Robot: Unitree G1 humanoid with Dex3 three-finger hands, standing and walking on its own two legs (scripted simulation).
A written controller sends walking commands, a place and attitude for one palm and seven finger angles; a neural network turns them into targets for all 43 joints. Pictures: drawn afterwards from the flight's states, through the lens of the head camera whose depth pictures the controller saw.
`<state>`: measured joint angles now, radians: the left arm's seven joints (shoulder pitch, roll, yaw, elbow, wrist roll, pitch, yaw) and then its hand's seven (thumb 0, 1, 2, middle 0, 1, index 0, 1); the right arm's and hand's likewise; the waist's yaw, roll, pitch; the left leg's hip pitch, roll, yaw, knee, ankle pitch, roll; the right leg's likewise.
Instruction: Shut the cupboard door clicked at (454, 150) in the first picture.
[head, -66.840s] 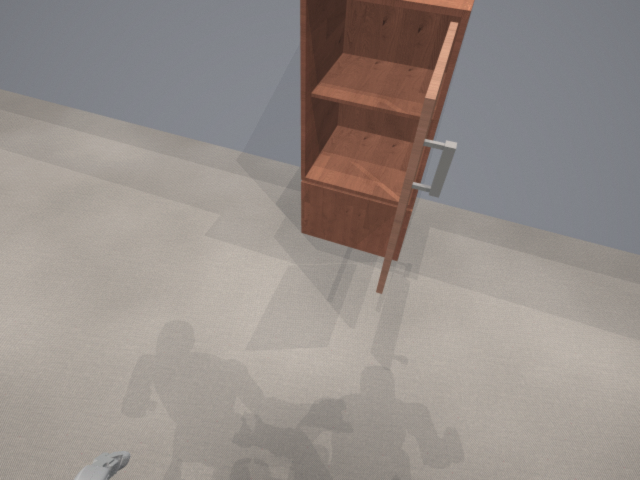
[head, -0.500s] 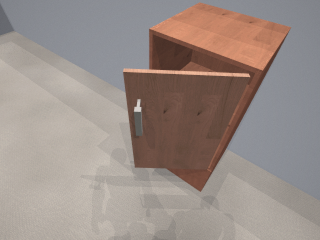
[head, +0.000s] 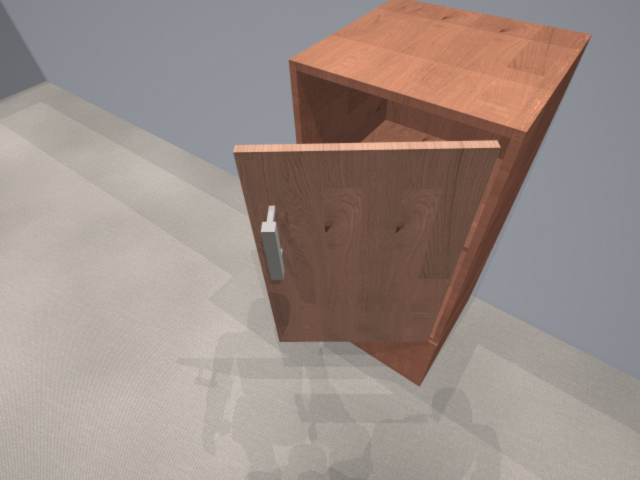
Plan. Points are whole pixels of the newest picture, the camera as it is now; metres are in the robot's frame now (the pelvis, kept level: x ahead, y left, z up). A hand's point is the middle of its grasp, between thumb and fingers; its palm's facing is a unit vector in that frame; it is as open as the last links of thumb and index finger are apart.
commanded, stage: shuffle to correct the standing spot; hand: left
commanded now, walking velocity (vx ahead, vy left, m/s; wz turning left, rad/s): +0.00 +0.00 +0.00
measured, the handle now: (274, 243) +0.49 +0.11 -0.02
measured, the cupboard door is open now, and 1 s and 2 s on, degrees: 36 36 36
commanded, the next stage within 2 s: come to a stop and stand still in 0.78 s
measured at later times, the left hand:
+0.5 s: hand out of the picture +0.01 +0.13 -0.18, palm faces +0.05 -0.98 -0.19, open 7.3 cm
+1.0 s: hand out of the picture +0.11 +0.08 -0.17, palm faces +0.03 -0.98 -0.19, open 7.3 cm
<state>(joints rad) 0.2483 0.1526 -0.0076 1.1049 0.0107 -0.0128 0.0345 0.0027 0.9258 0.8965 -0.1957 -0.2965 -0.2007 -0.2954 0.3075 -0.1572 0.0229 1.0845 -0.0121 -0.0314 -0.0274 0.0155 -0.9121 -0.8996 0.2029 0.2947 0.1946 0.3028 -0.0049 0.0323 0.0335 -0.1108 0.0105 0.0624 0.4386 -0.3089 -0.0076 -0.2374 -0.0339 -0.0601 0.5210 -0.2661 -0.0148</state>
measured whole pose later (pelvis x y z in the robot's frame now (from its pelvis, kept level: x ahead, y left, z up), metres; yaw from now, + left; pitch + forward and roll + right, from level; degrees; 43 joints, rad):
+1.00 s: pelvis +0.05 -0.11 +0.00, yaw +1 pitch +1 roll -2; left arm 0.18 0.18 0.06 0.96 0.03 0.06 -0.01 0.00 0.92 0.90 -0.19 -0.30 -0.20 -0.29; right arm 0.28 -0.15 -0.03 1.02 -0.04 -0.01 -0.03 0.01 -0.91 -0.90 0.21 0.30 0.20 0.30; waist -0.01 0.01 0.09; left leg -0.22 0.13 0.09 0.49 -0.29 -0.05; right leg -0.45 -0.06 -0.01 0.88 -0.38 0.02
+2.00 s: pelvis -0.01 -0.12 +0.00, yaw +2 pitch -2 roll +1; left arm 0.29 0.14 -0.01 1.09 0.01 0.01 0.03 0.01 0.92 0.90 -0.20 -0.30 -0.20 -0.30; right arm 0.26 -0.15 0.00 1.09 -0.01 0.01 -0.02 0.01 -0.93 -0.90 0.20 0.29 0.19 0.30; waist 0.00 -0.02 0.05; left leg -0.21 -0.02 0.06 0.41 -0.16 0.03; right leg -0.15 0.02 -0.03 0.45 -0.27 -0.04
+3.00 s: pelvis +0.01 -0.09 +0.00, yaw +3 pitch -1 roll -1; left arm 0.29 0.20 -0.01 1.02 0.02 0.00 0.04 0.00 0.91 0.90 -0.20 -0.30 -0.20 -0.30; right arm 0.24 -0.20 0.00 1.00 -0.01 -0.03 -0.03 0.01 -0.90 -0.90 0.21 0.30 0.20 0.30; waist 0.00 -0.01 0.03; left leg -0.26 -0.05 0.05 0.51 -0.24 0.08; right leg -0.16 -0.02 -0.04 0.49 -0.32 0.01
